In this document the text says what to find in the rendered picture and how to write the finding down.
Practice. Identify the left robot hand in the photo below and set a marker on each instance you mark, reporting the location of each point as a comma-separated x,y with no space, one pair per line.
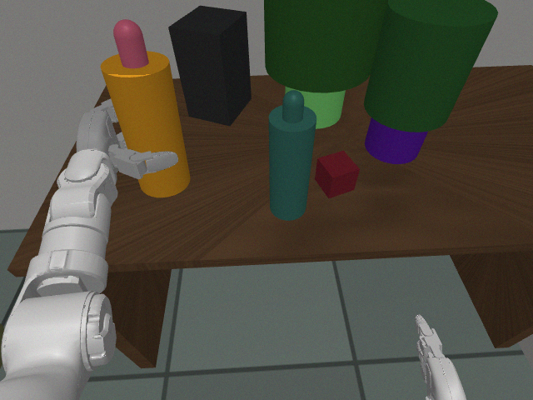
95,131

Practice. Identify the potted plant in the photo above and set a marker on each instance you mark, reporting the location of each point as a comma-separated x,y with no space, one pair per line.
321,48
424,55

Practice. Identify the right robot hand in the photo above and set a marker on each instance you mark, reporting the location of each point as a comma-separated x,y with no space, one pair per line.
438,371

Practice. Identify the left robot arm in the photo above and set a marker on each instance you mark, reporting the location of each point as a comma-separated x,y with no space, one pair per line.
60,329

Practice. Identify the desk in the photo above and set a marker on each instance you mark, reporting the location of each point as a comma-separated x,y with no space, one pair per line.
467,194

